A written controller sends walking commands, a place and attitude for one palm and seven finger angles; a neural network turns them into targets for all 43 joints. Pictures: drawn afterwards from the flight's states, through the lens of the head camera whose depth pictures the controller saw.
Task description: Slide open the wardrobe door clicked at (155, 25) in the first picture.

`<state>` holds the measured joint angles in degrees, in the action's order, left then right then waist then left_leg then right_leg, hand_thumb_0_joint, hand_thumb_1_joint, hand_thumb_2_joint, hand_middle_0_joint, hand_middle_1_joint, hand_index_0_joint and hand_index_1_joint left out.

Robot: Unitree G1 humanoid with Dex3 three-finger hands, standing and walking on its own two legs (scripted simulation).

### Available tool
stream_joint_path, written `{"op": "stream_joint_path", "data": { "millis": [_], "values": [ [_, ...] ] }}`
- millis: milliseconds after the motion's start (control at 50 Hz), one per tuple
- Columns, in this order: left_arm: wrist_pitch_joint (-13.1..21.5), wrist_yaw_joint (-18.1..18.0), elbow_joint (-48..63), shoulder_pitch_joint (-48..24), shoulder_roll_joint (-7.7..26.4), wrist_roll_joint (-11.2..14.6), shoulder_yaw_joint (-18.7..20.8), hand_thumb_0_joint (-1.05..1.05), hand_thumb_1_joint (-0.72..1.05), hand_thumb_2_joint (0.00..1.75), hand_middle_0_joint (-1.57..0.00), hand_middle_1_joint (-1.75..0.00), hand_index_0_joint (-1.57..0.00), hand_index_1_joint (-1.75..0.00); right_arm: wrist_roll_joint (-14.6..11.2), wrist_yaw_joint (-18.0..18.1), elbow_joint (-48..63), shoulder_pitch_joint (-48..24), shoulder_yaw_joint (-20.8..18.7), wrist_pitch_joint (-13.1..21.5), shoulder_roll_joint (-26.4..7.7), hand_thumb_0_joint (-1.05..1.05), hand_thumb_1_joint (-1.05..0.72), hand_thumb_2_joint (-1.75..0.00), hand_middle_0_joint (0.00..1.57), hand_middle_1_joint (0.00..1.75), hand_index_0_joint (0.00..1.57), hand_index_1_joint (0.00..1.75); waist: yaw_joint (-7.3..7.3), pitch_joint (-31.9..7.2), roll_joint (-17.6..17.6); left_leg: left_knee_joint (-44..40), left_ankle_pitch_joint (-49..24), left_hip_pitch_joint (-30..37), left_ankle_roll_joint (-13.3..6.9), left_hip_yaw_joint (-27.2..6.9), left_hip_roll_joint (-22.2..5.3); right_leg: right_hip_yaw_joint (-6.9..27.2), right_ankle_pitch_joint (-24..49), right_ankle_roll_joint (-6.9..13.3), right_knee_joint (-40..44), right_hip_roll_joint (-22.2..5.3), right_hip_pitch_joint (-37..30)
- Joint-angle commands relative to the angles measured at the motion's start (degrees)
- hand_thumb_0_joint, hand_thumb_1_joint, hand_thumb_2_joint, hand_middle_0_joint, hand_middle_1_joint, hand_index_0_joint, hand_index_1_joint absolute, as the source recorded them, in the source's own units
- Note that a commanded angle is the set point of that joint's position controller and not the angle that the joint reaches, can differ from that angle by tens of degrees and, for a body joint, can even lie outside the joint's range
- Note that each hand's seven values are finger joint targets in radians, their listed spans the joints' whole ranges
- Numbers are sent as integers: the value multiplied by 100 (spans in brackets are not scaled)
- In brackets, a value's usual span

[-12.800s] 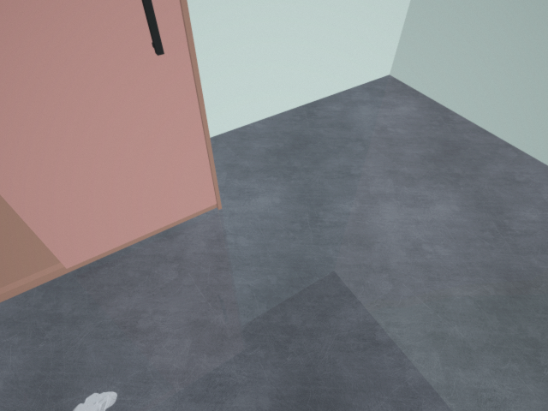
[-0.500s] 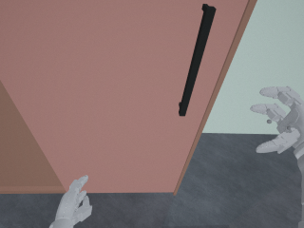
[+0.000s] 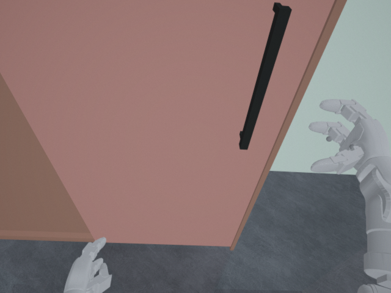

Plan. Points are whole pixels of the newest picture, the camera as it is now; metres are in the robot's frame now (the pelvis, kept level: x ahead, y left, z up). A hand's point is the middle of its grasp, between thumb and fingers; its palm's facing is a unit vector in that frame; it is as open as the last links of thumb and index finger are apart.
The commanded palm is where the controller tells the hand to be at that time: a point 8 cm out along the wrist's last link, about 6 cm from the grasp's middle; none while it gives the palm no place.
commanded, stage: move the hooked fingers beside the handle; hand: right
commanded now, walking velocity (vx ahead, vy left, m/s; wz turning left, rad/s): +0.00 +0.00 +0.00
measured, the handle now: (257, 88) +0.49 -0.10 +0.21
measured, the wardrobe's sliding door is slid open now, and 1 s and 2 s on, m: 0.00 0.00 0.00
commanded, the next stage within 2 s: feel for the door with the fingertips in 1.56 s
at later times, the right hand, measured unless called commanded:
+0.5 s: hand (298, 119) +0.41 -0.17 +0.19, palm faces -0.01 +1.00 +0.00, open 14.0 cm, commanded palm +0.39 -0.22 +0.19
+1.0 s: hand (284, 111) +0.44 -0.15 +0.19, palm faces -0.01 +1.00 +0.01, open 14.0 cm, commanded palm +0.41 -0.20 +0.19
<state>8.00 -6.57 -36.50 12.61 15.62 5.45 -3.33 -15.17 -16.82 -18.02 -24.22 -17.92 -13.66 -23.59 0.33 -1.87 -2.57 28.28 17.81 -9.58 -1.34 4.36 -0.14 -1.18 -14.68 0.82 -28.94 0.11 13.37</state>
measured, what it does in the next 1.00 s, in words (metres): stands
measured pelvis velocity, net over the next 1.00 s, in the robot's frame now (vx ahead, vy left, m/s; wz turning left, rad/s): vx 0.00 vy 0.00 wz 0.03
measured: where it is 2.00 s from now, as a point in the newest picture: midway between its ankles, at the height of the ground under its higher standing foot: outside the picture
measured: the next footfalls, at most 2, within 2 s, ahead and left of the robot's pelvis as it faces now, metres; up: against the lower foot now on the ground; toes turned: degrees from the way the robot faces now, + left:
none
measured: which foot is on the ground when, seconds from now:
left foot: down 0.00-1.00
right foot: down 0.00-1.00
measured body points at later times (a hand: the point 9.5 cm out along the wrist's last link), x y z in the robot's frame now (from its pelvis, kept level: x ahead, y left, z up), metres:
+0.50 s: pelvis +0.01 +0.00 +0.00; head +0.00 +0.01 +0.45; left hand +0.14 +0.24 -0.10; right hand +0.40 -0.23 +0.20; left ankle -0.03 +0.10 -0.74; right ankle +0.01 -0.11 -0.74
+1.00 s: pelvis +0.00 +0.00 +0.00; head +0.00 +0.01 +0.45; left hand +0.09 +0.26 -0.11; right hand +0.43 -0.20 +0.19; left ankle -0.03 +0.10 -0.74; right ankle +0.01 -0.11 -0.74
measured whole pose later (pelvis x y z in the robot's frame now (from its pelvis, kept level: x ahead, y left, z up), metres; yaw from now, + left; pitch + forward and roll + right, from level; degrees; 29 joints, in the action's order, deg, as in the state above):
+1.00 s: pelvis +0.00 +0.00 +0.00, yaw +2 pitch +1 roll +0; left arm 2.3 -4.5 -38.5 18.5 15.3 4.3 -1.2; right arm -10.7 -7.5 -36.8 -39.6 -14.3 -6.1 -18.3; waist -2.6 -2.4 -2.3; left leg 27.8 17.0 -12.2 -1.2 2.4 0.4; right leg -3.0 -14.6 1.1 -28.3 -0.5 15.1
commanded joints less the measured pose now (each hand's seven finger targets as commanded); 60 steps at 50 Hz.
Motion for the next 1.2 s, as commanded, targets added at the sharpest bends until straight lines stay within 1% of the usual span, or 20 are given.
{"op": "stream_joint_path", "data": {
  "millis": [0, 100, 160, 180, 280, 320, 360, 380, 440, 660, 680, 740, 800, 880, 960, 980, 1020, 1040, 1100, 1180],
  "values": [
    [285, -40, 899, -604, 651, 7, 237, 0, 90, 90, -20, -30, -20, -30, -54, 124, 1082, -2641, -311, 445, -1370, 0, 50, -30, 30, 120, 30, 120, -86, -1282, 125, -418, -1709, -296, 11, -229, -94, 337, 1237, 192, 227, -26, -955],
    [245, -8, 873, -524, 620, -25, 249, 0, 90, 90, -20, -30, -20, -30, 27, 291, 1176, -2989, -198, 581, -1235, 0, 50, -30, 30, 120, 30, 120, -68, -1628, -123, -333, -1955, -173, -31, -215, -84, 356, 1578, 171, 213, -42, -1175],
    [191, 22, 826, -496, 618, -23, 256, 0, 90, 90, -20, -30, -20, -30, 24, 372, 800, -2815, -106, 505, -1011, 0, 50, -30, 30, 120, 30, 120, -69, -1438, 68, -339, -1989, -232, -15, -198, -76, 316, 1544, 159, 228, -52, -1056],
    [158, 34, 805, -417, 639, -31, 277, 0, 90, 90, -20, -30, -20, -30, 17, 408, 646, -2725, -174, 486, -1069, 0, 50, -30, 30, 120, 30, 120, -57, -1373, 384, -371, -2009, -176, -2, -181, -61, 318, 1538, 178, 232, -66, -946],
    [44, 65, 847, -394, 645, -41, 307, 0, 90, 90, -20, -30, -20, -30, 150, 560, 794, -3098, -168, 524, -1140, 0, 50, -30, 30, 120, 30, 120, -56, -1602, 232, -316, -2212, -43, -13, -225, -77, 277, 1764, 186, 211, -74, -1011],
    [27, 73, 859, -398, 601, -45, 300, 0, 90, 90, -20, -30, -20, -30, 170, 579, 958, -3373, 66, 589, -865, 0, 50, -30, 30, 120, 30, 120, -126, -1697, -16, -272, -2306, -88, -23, -225, -67, 273, 1921, 175, 189, -68, -1173],
    [16, 69, 794, -338, 605, -50, 303, 0, 90, 90, -20, -30, -20, -30, 146, 620, 731, -3488, 156, 598, -705, 0, 50, -30, 30, 120, 30, 120, -177, -1562, 70, -312, -2110, -252, -22, -202, -41, 310, 1758, 165, 190, -76, -1163],
    [-9, 61, 730, -273, 635, -48, 323, 0, 90, 90, -20, -30, -20, -30, 153, 640, 567, -3481, 157, 598, -732, 0, 50, -30, 30, 120, 30, 120, -202, -1470, 331, -347, -2095, -264, -16, -194, -25, 313, 1741, 188, 192, -103, -1115],
    [-49, 75, 709, -236, 636, -74, 330, 0, 90, 90, -20, -30, -20, -30, 195, 720, 373, -3458, 71, 560, -750, 0, 50, -30, 30, 120, 30, 120, -145, -1548, 229, -306, -2173, -211, -23, -214, -45, 294, 1769, 174, 195, -67, -1055],
    [-175, 86, 529, 38, 650, -95, 380, 0, 90, 90, -20, -30, -20, -30, 309, 914, -366, -4546, 281, 887, -599, 0, 50, -30, 30, 120, 30, 120, -348, -1582, 259, -309, -2112, -344, -9, -262, -21, 250, 1629, 201, 134, -59, -960],
    [-194, 85, 510, 94, 688, -100, 410, 0, 90, 90, -20, -30, -20, -30, 331, 932, -502, -4427, 105, 938, -810, 0, 50, -30, 30, 120, 30, 120, -296, -1657, 353, -318, -2157, -267, -6, -272, -20, 225, 1676, 223, 117, -76, -935],
    [-196, 122, 525, 124, 648, -105, 403, 0, 90, 90, -20, -30, -20, -30, 377, 945, -646, -4571, 309, 1029, -537, 0, 50, -30, 30, 120, 30, 120, -306, -1756, 89, -254, -2237, -280, -24, -277, -19, 218, 1781, 196, 106, -55, -973],
    [-250, 140, 530, 214, 716, -116, 418, 0, 90, 90, -20, -30, -20, -30, 384, 947, -943, -4230, 14, 1083, -857, 0, 50, -30, 30, 120, 30, 120, -221, -1663, 456, -271, -2293, -98, -8, -279, -15, 187, 1684, 221, 167, -54, -709],
    [-272, 178, 652, 181, 699, -100, 445, 0, 90, 90, -20, -30, -20, -30, 396, 904, -580, -4157, 72, 1180, -788, 0, 50, -30, 30, 120, 30, 120, -166, -1798, 219, -239, -2397, -38, -27, -283, -11, 168, 1877, 225, 140, -64, -842],
    [-266, 160, 642, 170, 676, -85, 440, 0, 90, 90, -20, -30, -20, -30, 349, 918, -497, -4292, 196, 1120, -581, 0, 50, -30, 30, 120, 30, 120, -243, -1664, 246, -326, -2132, -224, -4, -288, 33, 157, 1601, 224, 198, -72, -889],
    [-281, 148, 605, 197, 705, -82, 455, 0, 90, 90, -20, -30, -20, -30, 347, 938, -497, -4301, 139, 1127, -690, 0, 50, -30, 30, 120, 30, 120, -249, -1621, 496, -368, -2091, -180, 8, -275, 32, 161, 1559, 248, 206, -88, -843],
    [-259, 144, 620, 144, 668, -79, 434, 0, 90, 90, -20, -30, -20, -30, 375, 960, -234, -4605, 343, 1136, -498, 0, 50, -30, 30, 120, 30, 120, -297, -1682, 143, -370, -2015, -279, -2, -298, 32, 168, 1532, 238, 233, -67, -984],
    [-244, 145, 595, 144, 651, -88, 436, 0, 90, 90, -20, -30, -20, -30, 387, 999, -264, -4546, 200, 1137, -619, 0, 50, -30, 30, 120, 30, 120, -258, -1684, 53, -382, -1952, -306, -12, -301, 41, 177, 1514, 226, 226, -77, -1026],
    [-266, 146, 572, 126, 659, -89, 419, 0, 90, 90, -20, -30, -20, -30, 390, 1018, -364, -4402, 348, 1088, -437, 0, 50, -30, 30, 120, 30, 120, -270, -1591, 220, -400, -1978, -291, -9, -283, 47, 173, 1532, 234, 247, -73, -976],
    [-293, 130, 548, 163, 690, -104, 406, 0, 90, 90, -20, -30, -20, -30, 429, 1082, -647, -4521, 170, 1045, -684, 0, 50, -30, 30, 120, 30, 120, -251, -1528, 370, -454, -1793, -263, 5, -315, 32, 159, 1288, 248, 281, -53, -808]
  ]
}}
